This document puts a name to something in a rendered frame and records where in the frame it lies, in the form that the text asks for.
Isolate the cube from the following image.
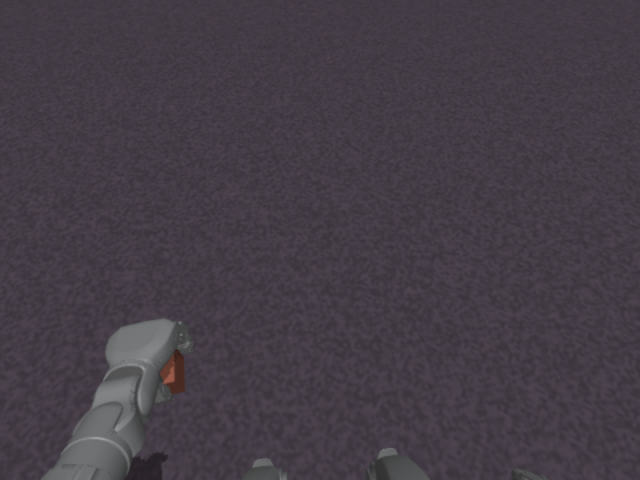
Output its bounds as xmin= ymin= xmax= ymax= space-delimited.
xmin=159 ymin=348 xmax=185 ymax=394

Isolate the left robot hand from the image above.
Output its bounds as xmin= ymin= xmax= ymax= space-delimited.
xmin=105 ymin=318 xmax=194 ymax=404

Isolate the left robot arm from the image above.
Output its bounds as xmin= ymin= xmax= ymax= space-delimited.
xmin=40 ymin=360 xmax=160 ymax=480

